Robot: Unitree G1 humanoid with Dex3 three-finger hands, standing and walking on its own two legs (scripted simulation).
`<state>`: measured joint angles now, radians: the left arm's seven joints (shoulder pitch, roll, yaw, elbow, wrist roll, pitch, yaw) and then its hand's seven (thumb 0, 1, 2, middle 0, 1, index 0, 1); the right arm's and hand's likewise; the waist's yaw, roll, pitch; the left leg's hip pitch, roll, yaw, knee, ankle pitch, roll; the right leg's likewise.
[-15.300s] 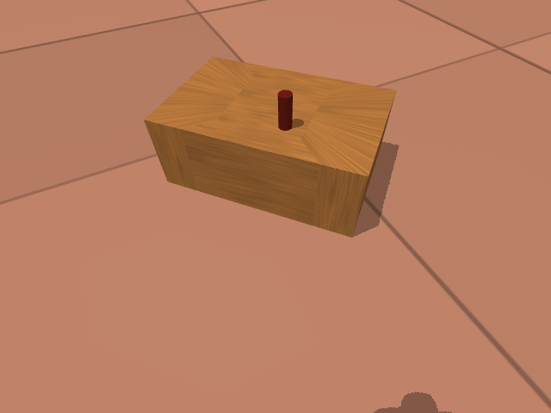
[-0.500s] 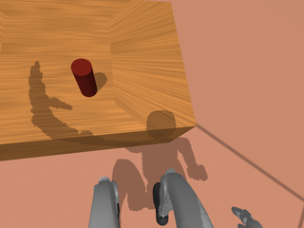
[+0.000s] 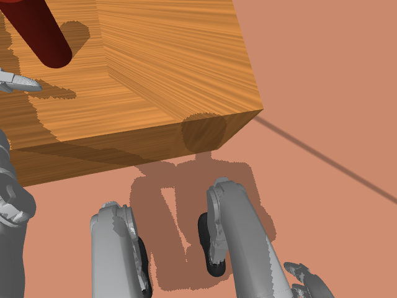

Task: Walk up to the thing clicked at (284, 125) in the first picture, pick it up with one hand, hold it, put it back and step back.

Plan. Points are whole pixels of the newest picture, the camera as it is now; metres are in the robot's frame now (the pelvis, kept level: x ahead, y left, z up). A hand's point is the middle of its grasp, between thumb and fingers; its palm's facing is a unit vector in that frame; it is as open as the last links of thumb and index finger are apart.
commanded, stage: close in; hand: left
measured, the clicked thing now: (37, 26) +0.60 +0.20 +0.00
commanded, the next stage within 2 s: rest palm in 0.34 s
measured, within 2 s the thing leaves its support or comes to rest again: neither
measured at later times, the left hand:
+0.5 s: hand (20, 40) +0.57 +0.21 +0.02, palm faces +0.15 -0.99 -0.01, open 17.7 cm
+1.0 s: hand (37, 46) +0.57 +0.20 +0.00, palm faces +0.13 -0.99 -0.02, open 15.9 cm
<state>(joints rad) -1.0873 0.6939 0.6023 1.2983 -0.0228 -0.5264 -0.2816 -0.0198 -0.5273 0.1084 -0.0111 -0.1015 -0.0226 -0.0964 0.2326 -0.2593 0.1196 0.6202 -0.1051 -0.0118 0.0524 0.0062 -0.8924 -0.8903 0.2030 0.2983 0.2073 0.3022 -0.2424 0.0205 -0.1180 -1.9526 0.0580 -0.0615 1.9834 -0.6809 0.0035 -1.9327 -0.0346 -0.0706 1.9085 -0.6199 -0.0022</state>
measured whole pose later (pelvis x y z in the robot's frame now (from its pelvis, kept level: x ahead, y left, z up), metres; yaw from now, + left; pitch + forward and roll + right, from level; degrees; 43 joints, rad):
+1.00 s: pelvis +0.00 +0.00 -0.02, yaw +1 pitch +37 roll -4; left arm -1.08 0.54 0.43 1.16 0.00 -0.46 -0.10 -0.02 -0.52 0.15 -0.33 -0.27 -0.35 -0.26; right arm 0.23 -0.26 0.06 0.63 -0.07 0.03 0.05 0.01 -0.93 -0.89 0.20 0.30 0.21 0.30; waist -0.21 0.02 -0.13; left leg -2.00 0.05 -0.05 2.03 -0.69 0.01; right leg -1.98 -0.04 -0.06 1.97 -0.63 0.00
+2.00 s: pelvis +0.00 +0.00 -0.02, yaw +1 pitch +37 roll -4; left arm -1.11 0.56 0.41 1.09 0.02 -0.35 -0.08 -0.07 -0.33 0.92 -0.80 -1.05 -0.86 -1.11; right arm 0.26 -0.26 0.06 0.61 -0.05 0.07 0.05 0.01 -0.90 -0.89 0.20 0.30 0.21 0.30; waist -0.22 0.03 -0.11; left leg -2.02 0.05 -0.05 2.05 -0.69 0.01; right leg -2.00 -0.04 -0.05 1.99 -0.64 0.00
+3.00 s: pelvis +0.02 +0.00 +0.08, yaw +1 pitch +35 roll -3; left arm -0.96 0.47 0.38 1.09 -0.03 -0.42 -0.05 -0.10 -0.45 0.99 -0.82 -1.20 -0.89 -1.26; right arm 0.25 -0.24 0.05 0.67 -0.05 0.03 0.02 0.01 -0.92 -0.90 0.20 0.30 0.20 0.30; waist -0.20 0.03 -0.14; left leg -1.68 0.06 -0.04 1.73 -0.65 0.00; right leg -1.67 -0.02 -0.06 1.67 -0.60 0.00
